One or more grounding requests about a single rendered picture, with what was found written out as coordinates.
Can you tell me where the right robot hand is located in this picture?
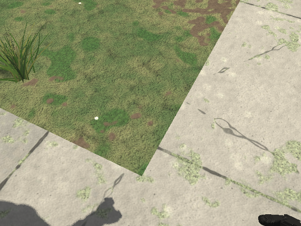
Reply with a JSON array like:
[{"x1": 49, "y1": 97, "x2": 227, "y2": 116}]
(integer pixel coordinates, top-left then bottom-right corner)
[{"x1": 258, "y1": 214, "x2": 301, "y2": 226}]

